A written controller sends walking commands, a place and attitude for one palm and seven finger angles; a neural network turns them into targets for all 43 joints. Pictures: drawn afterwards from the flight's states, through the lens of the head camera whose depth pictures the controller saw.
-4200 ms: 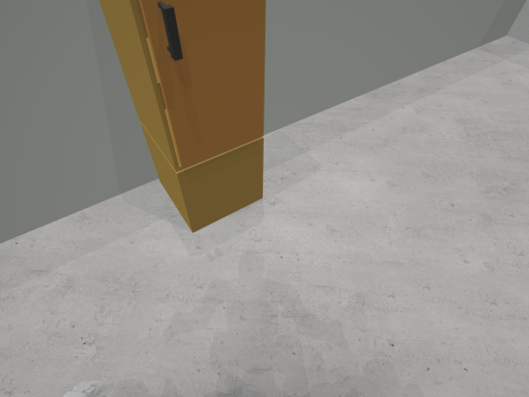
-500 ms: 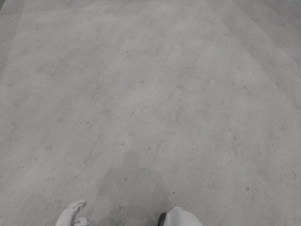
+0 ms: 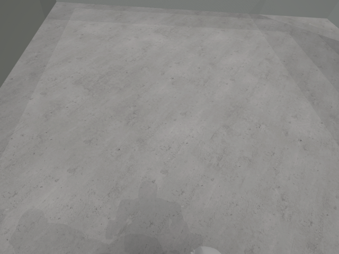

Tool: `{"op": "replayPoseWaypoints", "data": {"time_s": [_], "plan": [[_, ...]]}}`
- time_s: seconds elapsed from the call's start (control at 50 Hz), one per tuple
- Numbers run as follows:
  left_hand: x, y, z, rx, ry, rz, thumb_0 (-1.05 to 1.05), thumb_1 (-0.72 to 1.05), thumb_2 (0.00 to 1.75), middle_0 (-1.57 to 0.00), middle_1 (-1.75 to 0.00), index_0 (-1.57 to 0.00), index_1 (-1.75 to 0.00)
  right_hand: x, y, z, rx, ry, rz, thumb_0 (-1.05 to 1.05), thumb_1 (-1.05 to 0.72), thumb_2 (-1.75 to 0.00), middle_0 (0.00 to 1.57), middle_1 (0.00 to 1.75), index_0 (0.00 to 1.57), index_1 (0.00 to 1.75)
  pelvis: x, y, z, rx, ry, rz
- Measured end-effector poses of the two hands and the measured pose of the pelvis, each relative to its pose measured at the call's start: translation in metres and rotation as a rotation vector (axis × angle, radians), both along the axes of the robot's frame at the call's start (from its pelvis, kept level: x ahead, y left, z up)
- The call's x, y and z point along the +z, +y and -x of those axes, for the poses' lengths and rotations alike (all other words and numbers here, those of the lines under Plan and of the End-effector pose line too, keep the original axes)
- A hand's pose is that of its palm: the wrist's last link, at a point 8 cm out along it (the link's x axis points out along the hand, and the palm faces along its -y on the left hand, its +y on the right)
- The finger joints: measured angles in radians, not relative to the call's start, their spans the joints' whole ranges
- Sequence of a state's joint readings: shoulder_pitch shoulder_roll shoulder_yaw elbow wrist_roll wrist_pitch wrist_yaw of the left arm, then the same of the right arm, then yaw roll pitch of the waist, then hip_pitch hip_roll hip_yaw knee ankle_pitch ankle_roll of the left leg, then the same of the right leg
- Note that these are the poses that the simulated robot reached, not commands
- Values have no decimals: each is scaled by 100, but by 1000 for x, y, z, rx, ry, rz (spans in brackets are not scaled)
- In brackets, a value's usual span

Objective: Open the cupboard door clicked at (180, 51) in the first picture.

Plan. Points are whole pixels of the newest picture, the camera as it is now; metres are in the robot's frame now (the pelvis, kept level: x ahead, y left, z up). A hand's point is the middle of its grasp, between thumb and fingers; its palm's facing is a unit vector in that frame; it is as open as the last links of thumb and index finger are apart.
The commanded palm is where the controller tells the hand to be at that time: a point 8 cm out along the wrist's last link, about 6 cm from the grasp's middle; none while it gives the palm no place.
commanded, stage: turn to face it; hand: left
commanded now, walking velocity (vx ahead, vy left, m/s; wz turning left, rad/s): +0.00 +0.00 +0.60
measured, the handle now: out of the picture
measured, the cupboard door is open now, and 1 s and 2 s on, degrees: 0 0 0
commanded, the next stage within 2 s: none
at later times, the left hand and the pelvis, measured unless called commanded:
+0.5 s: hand out of the picture +0.02 +0.15 -0.14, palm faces +0.31 -0.91 -0.28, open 7.4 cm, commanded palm none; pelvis -0.02 -0.07 +0.00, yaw +18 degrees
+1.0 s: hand out of the picture -0.13 +0.18 -0.16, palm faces +0.60 -0.75 -0.28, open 7.4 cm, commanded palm none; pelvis -0.05 -0.04 +0.00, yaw +36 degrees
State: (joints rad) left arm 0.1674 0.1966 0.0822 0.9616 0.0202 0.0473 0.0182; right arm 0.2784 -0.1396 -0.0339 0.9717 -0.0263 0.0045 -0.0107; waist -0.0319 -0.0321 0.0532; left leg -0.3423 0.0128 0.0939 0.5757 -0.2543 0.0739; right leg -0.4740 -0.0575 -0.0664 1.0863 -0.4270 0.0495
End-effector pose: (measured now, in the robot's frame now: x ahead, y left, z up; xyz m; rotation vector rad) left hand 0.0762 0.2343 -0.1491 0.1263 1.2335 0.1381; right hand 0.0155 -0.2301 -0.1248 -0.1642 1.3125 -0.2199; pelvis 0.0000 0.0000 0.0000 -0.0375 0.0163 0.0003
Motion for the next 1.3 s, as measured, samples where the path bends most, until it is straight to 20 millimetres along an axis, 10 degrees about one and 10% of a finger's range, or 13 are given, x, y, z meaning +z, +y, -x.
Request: {"op": "replayPoseWaypoints", "data": {"time_s": [0.2, 0.38, 0.52, 0.66, 0.88, 1.12, 1.3], "plan": [[20, 27, 36, 121, 40, -89, 1, 91, 90, -19, -29, -20, -30, 7, -19, -35, 101, -15, 11, 0, -91, -89, 20, 30, 21, 30, 9, -9, 1, 100, 14, 1], [34, -11, 35, 186, -114, -125, 0, 91, 90, -20, -29, -20, -30, -10, -68, -72, 209, -63, 0, 0, -91, -89, 20, 30, 21, 30, -2, -49, 14, 223, 4, -30], [45, -44, 83, 273, -89, -135, 0, 91, 90, -20, -30, -20, -30, -5, -83, -110, 317, -102, -17, 0, -91, -89, 20, 30, 20, 30, 5, -69, 19, 320, -15, -62], [38, -56, 137, 383, -23, -109, 0, 90, 90, -20, -30, -20, -30, 0, -62, -135, 454, -77, -19, 0, -91, -89, 19, 30, 20, 30, 8, -71, 25, 426, -10, -78], [2, -30, 245, 600, 144, -70, 0, 91, 90, -20, -30, -20, -30, 6, 29, -171, 688, -179, -10, 0, -91, -89, 20, 30, 20, 30, -8, -42, 46, 559, 9, -47], [33, -17, 217, 675, -15, -140, 1, 91, 90, -20, -29, -20, -30, -3, 37, -160, 755, -100, -49, 0, -91, -89, 20, 30, 21, 30, 3, -48, 42, 692, 8, -42], [51, -53, 201, 737, -109, -197, 0, 91, 90, -20, -30, -20, -30, -21, 18, -183, 817, -39, -68, 1, -91, -89, 20, 30, 20, 30, 1, -71, 27, 822, -1, -71]]}}
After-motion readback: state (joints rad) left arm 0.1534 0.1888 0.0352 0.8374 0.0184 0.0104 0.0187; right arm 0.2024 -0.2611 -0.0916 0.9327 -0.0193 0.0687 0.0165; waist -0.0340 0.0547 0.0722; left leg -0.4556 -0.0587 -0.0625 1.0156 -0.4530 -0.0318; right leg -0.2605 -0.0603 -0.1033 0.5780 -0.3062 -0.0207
